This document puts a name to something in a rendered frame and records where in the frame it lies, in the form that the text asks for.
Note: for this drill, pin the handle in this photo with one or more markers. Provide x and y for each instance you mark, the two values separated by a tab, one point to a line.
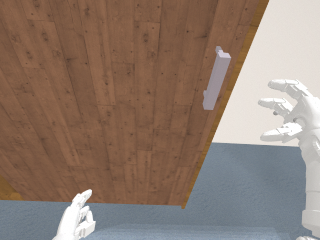
219	70

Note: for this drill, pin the robot right forearm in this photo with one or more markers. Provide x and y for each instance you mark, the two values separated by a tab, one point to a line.
310	152

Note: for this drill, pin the robot left hand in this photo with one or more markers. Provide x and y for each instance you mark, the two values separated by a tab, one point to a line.
71	221

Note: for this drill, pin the wardrobe door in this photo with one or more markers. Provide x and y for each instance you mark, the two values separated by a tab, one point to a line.
107	95
5	187

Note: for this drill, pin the robot right hand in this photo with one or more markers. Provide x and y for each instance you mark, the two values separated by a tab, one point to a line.
307	111

